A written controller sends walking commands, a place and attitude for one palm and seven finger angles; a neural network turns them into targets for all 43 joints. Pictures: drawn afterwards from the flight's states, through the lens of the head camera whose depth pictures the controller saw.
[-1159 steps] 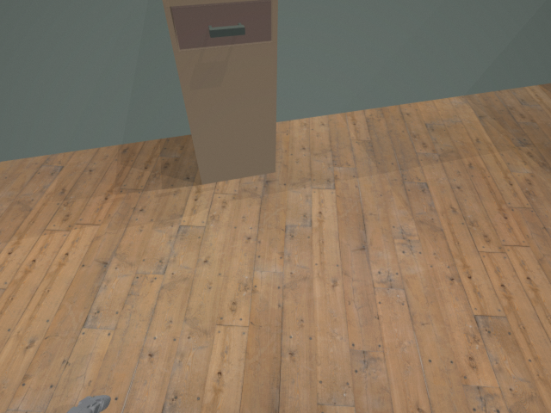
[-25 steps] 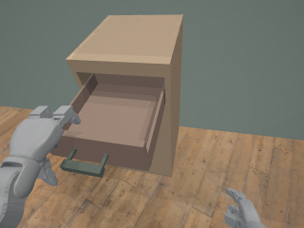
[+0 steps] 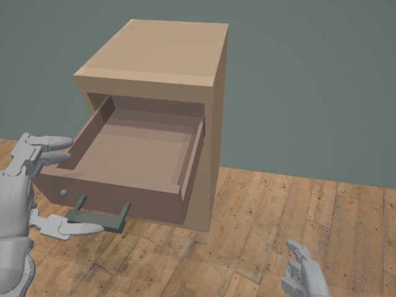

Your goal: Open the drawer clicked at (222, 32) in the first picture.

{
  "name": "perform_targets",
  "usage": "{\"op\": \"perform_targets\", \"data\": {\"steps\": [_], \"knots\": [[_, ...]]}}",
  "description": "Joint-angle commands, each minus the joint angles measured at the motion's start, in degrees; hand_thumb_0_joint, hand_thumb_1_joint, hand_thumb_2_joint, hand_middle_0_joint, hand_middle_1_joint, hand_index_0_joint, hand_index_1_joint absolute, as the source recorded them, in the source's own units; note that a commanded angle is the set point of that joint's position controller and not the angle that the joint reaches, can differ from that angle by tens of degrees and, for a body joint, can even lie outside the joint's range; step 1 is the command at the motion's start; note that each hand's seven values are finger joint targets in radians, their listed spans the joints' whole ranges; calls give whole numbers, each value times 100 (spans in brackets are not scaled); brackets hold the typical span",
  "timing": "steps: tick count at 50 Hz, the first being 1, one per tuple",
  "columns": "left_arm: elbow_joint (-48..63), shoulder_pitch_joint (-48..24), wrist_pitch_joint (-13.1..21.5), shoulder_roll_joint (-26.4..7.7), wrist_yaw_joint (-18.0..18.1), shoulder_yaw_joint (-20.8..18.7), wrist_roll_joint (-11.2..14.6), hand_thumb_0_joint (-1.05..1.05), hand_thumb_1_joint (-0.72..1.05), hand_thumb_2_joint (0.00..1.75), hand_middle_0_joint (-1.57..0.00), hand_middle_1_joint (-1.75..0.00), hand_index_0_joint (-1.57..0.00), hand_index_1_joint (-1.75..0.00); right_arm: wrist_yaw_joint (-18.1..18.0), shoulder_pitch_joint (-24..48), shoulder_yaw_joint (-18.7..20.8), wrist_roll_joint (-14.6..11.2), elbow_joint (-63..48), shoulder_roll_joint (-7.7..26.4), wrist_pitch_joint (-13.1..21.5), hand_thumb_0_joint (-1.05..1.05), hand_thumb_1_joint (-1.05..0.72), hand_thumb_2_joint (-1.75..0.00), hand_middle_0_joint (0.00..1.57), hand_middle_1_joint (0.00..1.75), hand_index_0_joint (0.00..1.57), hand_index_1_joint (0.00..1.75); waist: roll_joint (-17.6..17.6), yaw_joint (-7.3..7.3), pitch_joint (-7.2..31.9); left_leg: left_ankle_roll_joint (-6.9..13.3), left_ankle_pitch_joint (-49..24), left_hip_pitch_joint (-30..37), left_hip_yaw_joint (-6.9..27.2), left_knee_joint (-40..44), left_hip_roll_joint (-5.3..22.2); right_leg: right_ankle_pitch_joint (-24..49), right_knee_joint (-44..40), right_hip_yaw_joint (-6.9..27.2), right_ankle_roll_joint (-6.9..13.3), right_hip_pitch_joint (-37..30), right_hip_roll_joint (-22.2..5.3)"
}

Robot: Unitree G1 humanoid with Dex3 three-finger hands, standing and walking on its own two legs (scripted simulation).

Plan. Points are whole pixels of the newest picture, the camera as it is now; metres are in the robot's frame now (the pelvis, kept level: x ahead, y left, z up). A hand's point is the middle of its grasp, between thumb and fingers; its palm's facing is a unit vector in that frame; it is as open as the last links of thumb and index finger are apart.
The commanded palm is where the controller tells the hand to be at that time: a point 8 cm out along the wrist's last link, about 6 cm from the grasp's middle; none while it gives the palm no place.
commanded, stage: draw the hand back to the body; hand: left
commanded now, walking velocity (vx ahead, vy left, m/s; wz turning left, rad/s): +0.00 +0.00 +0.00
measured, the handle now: (99, 211) +0.27 +0.27 +0.00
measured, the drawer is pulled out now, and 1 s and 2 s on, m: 0.30 0.30 0.30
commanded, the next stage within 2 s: step back with the hand held close in 0.80 s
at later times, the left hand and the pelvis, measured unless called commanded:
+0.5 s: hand (57, 203) +0.19 +0.23 +0.18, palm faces +0.42 -0.81 -0.40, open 9.5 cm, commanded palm +0.13 +0.27 +0.19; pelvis +0.00 -0.01 +0.00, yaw +0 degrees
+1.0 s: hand (44, 209) +0.17 +0.24 +0.18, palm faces +0.45 -0.78 -0.43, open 7.4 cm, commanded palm +0.11 +0.28 +0.19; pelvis -0.02 -0.01 +0.00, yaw +1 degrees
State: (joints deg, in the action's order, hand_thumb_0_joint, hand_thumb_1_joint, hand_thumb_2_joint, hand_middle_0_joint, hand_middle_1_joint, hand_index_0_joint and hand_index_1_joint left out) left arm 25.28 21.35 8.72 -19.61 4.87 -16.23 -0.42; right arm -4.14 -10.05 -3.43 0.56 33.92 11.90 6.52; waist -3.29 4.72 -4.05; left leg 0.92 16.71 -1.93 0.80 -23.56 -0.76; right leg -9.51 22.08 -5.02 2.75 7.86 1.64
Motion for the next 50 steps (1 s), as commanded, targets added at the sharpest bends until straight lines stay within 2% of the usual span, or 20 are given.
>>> {"op": "perform_targets", "data": {"steps": [1,5,7,10,14,17,20,21,24,30,32,34,36,40,42,45,46,47,48,50], "knots": [[1270,-603,491,-1038,200,-706,320,0,-12,47,-27,-95,-27,-95,-30,672,304,64,-706,607,568,0,-90,-90,20,30,20,30,-165,-87,457,-55,-1264,-658,-6,577,128,461,-433,237,-101,-762,-210],[1389,-427,541,-923,171,-652,334,0,2,52,-26,-86,-26,-86,24,635,326,69,-698,571,626,0,-90,-90,20,30,20,30,-361,-85,636,-77,-1432,-681,-17,546,113,647,-332,259,-93,-943,-245],[1195,-199,512,-881,146,-690,371,0,9,55,-26,-82,-26,-82,29,655,357,66,-661,582,615,0,-90,-90,20,30,20,30,0,-82,542,-50,-1483,-698,-16,537,138,738,-365,260,-113,-914,-234],[1342,-93,544,-930,146,-785,377,0,20,60,-25,-75,-25,-75,39,627,386,60,-671,590,606,0,-90,-90,20,30,20,30,-94,-65,799,-49,-1615,-662,-28,477,118,895,-300,285,-116,-1032,-243],[1359,119,519,-919,128,-836,399,0,34,66,-24,-66,-24,-66,32,645,441,42,-667,584,559,0,-90,-90,20,30,20,30,119,-69,862,-43,-1775,-611,-45,435,135,1105,-302,300,-143,-1031,-249],[1284,181,485,-915,133,-851,397,0,44,70,-23,-59,-23,-59,14,682,447,27,-649,576,528,0,-90,-90,20,30,20,30,-65,-71,699,-36,-1632,-607,-72,451,123,960,-385,327,-144,-890,-250],[1327,166,488,-936,139,-863,402,0,55,75,-22,-52,-22,-52,-4,686,458,15,-689,569,511,0,-90,-90,20,30,20,30,127,-70,718,-10,-1418,-588,-54,474,131,678,-429,343,-159,-842,-246],[1345,154,475,-944,135,-864,390,0,58,76,-22,-50,-22,-50,-16,709,461,14,-675,589,515,0,-90,-90,20,30,20,30,-44,-69,669,-12,-1408,-549,-65,458,112,647,-498,385,-145,-773,-232],[1270,238,456,-877,141,-824,409,0,69,81,-22,-43,-22,-43,-19,718,441,12,-687,546,503,0,-90,-90,20,30,20,30,116,-69,554,6,-1184,-631,-38,502,121,375,-534,395,-161,-754,-257],[1308,71,422,-890,173,-781,385,0,90,90,-20,-30,-20,-30,-43,729,418,28,-673,532,540,0,-90,-90,20,30,20,30,-15,-83,540,25,-988,-583,-24,500,101,78,-633,455,-160,-687,-281],[1348,2,407,-897,184,-763,375,0,90,90,-20,-30,-20,-30,-47,739,406,34,-651,534,561,0,-90,-90,20,30,20,30,-188,-91,471,10,-958,-567,-25,506,91,46,-678,467,-150,-642,-292],[1316,49,418,-885,190,-775,380,0,90,90,-20,-30,-20,-30,-35,737,406,40,-662,525,571,0,-90,-90,20,30,20,30,127,-72,518,15,-958,-625,22,527,101,10,-642,438,-157,-733,-279],[1273,24,390,-925,192,-813,370,0,90,90,-20,-30,-20,-30,-45,779,416,44,-643,539,578,0,-90,-90,20,30,20,30,-129,-53,470,12,-916,-556,-6,523,91,-53,-733,491,-144,-633,-278],[1218,-16,406,-889,186,-791,381,0,90,90,-20,-30,-20,-30,-28,768,401,38,-647,508,589,0,-90,-90,20,30,20,30,104,-56,403,16,-742,-665,41,574,101,-311,-717,467,-155,-651,-288],[1214,-12,409,-852,179,-762,380,0,90,90,-20,-30,-20,-30,-35,770,404,36,-628,505,597,0,-90,-90,20,30,20,30,-100,-67,360,14,-767,-614,8,562,89,-284,-767,490,-146,-613,-305],[1226,16,432,-873,190,-787,363,0,90,90,-20,-30,-20,-30,-22,755,413,42,-631,513,618,0,-90,-90,20,30,20,30,7,-42,462,8,-799,-639,36,582,102,-240,-692,460,-145,-700,-281],[1601,-815,735,-1712,231,-1670,318,0,90,90,-20,-30,-20,-30,40,666,267,-99,-906,598,476,0,-90,-90,20,30,20,30,-434,-293,-288,84,-145,-1205,129,497,81,-434,-986,1003,-115,91,-517],[1246,35,741,-1103,214,-1281,226,0,90,90,-20,-30,-20,-30,-35,634,417,73,-812,568,333,0,-90,-90,20,30,20,30,340,-298,-135,77,-145,-1292,435,242,105,-421,-1026,1031,-77,233,-650],[1264,317,715,-961,183,-1144,191,0,90,90,-20,-30,-20,-30,-6,559,500,30,-864,678,282,0,-90,-90,20,30,20,30,786,-340,238,115,-118,-1015,339,-236,77,-574,-1102,1192,-46,487,-884],[1434,752,685,-786,215,-980,195,0,90,90,-20,-30,-20,-30,5,463,545,-11,-863,620,210,0,-90,-90,20,30,20,30,837,-401,772,122,-47,-874,215,-955,41,-598,-1073,1410,154,747,-1351]]}}
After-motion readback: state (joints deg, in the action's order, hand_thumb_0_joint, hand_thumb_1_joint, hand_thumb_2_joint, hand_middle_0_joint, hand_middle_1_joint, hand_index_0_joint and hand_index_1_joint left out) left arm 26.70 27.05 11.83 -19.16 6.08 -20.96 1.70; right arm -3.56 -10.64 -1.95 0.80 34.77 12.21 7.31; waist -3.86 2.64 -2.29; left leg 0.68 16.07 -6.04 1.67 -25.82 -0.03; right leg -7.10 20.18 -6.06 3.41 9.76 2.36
